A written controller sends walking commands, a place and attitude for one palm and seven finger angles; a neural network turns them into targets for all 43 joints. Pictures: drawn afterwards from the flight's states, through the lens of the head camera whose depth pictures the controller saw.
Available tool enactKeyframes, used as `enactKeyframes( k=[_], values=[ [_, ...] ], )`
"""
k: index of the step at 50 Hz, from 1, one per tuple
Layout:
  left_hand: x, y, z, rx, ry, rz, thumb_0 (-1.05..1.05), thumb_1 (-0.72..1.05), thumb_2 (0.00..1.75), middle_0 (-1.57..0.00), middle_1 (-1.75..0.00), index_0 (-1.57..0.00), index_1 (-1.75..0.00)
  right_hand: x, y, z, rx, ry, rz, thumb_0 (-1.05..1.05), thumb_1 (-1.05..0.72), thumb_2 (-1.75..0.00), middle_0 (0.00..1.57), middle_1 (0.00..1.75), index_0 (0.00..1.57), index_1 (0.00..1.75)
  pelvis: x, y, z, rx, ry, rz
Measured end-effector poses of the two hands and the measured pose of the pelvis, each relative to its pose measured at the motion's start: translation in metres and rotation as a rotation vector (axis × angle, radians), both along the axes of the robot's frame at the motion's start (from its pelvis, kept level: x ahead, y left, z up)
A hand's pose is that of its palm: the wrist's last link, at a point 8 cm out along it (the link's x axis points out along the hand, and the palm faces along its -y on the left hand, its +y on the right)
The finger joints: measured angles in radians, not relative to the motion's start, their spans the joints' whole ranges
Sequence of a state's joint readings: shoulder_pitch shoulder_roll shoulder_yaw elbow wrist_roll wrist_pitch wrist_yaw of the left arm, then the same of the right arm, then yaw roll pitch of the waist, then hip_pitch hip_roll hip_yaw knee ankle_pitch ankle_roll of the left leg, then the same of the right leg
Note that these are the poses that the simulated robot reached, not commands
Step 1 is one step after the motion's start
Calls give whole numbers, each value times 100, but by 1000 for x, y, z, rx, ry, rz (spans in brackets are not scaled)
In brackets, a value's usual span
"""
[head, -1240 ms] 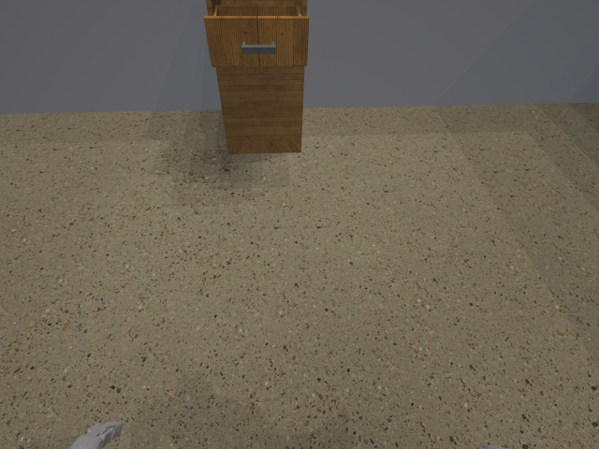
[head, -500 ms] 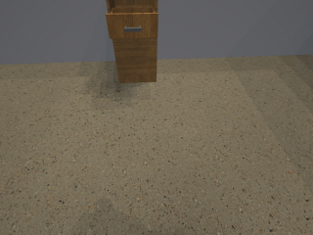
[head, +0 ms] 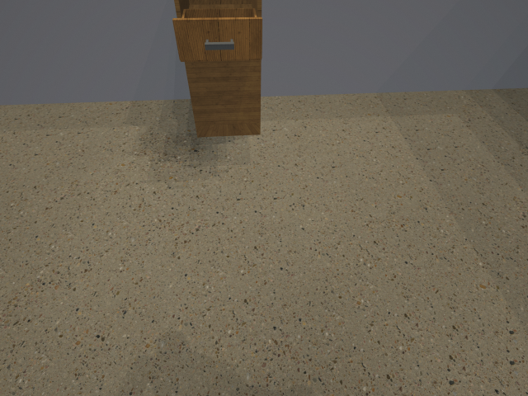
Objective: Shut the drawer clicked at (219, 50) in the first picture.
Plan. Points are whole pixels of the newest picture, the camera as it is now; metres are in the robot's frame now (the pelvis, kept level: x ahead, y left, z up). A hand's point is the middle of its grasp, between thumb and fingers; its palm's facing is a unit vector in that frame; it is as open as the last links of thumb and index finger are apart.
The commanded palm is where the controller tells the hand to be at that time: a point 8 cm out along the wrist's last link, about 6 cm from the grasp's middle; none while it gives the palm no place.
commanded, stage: look at it before walking up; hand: left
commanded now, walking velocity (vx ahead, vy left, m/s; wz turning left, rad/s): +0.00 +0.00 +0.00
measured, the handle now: (219, 43) +1.37 +0.25 -0.07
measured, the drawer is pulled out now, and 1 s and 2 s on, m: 0.30 0.30 0.30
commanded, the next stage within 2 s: walk to a spot facing it in 0.30 s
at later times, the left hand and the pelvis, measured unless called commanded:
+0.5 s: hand out of the picture +0.08 +0.24 -0.16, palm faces -0.01 -0.95 -0.33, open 7.4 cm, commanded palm none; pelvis +0.01 +0.00 +0.00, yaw +0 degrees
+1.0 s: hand (181, 344) +0.25 +0.18 -0.19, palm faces -0.09 -0.98 -0.15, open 7.4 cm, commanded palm none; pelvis +0.17 +0.01 -0.02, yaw -4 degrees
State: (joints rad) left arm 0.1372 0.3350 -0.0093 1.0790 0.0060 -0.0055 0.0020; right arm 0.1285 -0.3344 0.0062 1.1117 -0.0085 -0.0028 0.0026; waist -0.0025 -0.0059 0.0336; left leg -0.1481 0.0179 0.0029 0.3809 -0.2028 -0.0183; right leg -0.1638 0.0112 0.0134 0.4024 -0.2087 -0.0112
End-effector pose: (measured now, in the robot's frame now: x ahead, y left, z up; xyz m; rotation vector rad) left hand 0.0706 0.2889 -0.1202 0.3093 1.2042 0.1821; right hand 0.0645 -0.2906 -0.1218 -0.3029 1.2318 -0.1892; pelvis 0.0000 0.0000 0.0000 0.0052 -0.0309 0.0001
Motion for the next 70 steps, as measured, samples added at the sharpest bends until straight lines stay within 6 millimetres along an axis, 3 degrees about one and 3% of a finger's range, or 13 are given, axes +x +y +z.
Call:
enactKeyframes(
  k=[24, 30, 37, 40, 43, 47, 51, 54, 57, 63, 66, 70],
  values=[
    [5, 2, -1, 3, 9, 14, 0, 91, 90, -20, -30, -20, -30, 19, 6, 0, 2, -16, 11, 0, -90, -90, 20, 30, 20, 30, 11, 3, 0, -2, 5, -2],
    [-11, -14, -21, -71, 66, 54, 0, 91, 90, -20, -30, -20, -30, 7, 30, -13, 45, 46, -6, 0, -90, -90, 20, 30, 20, 30, 32, 8, -6, -17, 17, -2],
    [-30, -23, -46, -162, 232, 89, 0, 91, 90, -20, -30, -20, -30, -12, 72, -22, 78, 113, -93, 0, -90, -90, 20, 30, 20, 30, 71, 28, -15, -14, 24, -34],
    [-9, -27, -43, -174, 265, 62, 0, 91, 90, -20, -30, -20, -30, -32, 89, -19, 98, 168, -160, 0, -90, -90, 20, 30, 20, 30, 89, 29, -11, -18, 27, -39],
    [34, -32, -39, -182, 225, 42, 1, 91, 90, -20, -30, -20, -30, -55, 105, -13, 126, 279, -211, 0, -90, -90, 20, 30, 20, 30, 109, 26, -7, -21, 30, -39],
    [112, -44, -37, -186, 136, -5, 1, 91, 90, -20, -30, -20, -30, -73, 118, -7, 164, 423, -274, 0, -90, -90, 20, 30, 20, 30, 139, 19, -9, -21, 34, -51],
    [198, -65, -40, -176, 36, -68, 1, 91, 90, -20, -30, -20, -30, -66, 116, -11, 194, 515, -329, 0, -90, -90, 20, 30, 20, 30, 177, 3, -19, -20, 33, -68],
    [251, -80, -48, -159, -61, -84, 0, 91, 90, -20, -30, -20, -30, -40, 101, -25, 208, 541, -343, 0, -90, -90, 20, 30, 20, 30, 209, -14, -34, -12, 23, -68],
    [274, -88, -45, -160, -97, -54, 0, 91, 90, -20, -30, -20, -30, 17, 78, -35, 190, 461, -317, 0, -90, -90, 20, 30, 20, 30, 233, -23, -32, -22, 3, -54],
    [277, -85, -35, -141, -25, 12, -1, 94, 90, -20, -30, -20, -30, 186, 38, -31, 134, 125, -198, 0, -91, -90, 20, 30, 19, 30, 281, -27, -15, -35, 3, -36],
    [275, -80, -35, -145, 30, 36, -1, 94, 90, -20, -30, -20, -30, 264, 33, -21, 122, -13, -145, 0, -91, -90, 19, 30, 19, 30, 306, -23, -10, -42, 9, -32],
    [273, -73, -43, -174, 97, 88, 0, 93, 90, -20, -30, -20, -30, 349, 40, -9, 111, -119, -63, 0, -92, -90, 19, 30, 19, 30, 343, -13, -11, -55, 10, -26]
  ],
)
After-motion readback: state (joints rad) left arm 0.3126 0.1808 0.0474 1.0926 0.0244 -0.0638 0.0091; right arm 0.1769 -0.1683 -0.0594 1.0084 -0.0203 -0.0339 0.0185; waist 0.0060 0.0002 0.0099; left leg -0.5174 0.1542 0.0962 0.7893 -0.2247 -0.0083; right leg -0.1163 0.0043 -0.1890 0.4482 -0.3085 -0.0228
